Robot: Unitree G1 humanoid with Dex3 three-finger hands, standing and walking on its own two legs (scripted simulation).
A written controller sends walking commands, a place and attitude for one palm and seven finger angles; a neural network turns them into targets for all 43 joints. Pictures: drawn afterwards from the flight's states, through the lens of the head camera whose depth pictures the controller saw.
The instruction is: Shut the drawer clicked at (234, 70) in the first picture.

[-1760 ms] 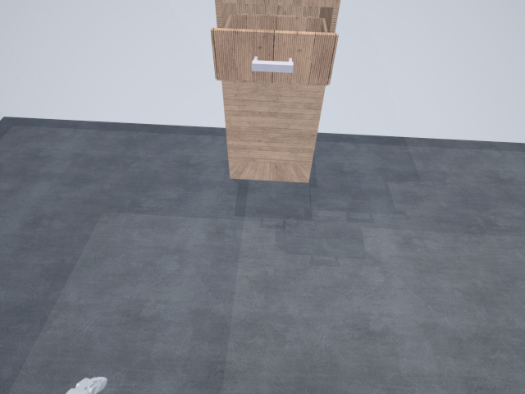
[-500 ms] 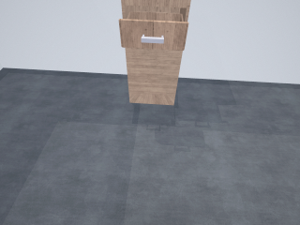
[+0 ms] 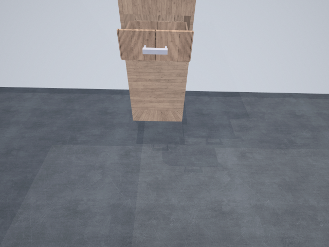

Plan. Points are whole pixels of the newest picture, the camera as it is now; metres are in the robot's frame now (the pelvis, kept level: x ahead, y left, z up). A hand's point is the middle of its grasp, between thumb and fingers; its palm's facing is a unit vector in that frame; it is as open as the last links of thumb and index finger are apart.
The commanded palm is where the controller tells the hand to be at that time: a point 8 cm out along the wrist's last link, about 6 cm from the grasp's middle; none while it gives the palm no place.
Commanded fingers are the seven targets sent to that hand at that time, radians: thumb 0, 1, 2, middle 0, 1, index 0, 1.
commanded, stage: walk to a spot facing it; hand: left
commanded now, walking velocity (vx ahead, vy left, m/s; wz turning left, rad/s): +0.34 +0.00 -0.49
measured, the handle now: (155, 49) +1.03 +0.13 +0.02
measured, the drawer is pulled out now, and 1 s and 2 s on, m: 0.24 0.24 0.24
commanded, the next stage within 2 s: turn to face it in 1.12 s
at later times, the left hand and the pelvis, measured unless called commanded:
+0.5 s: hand out of the picture +0.10 +0.15 -0.17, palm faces -0.06 -0.99 -0.16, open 7.4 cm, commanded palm none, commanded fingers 0.00 0.90 0.90 -0.20 -0.30 -0.20 -0.30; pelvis +0.16 -0.01 +0.00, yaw -10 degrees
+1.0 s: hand (135, 146) +0.52 +0.16 -0.16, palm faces -0.38 -0.91 -0.18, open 7.4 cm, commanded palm none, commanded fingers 0.00 0.90 0.90 -0.20 -0.30 -0.20 -0.30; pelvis +0.35 +0.02 +0.00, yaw -26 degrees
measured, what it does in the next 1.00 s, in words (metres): walks ahead, turning right: left foot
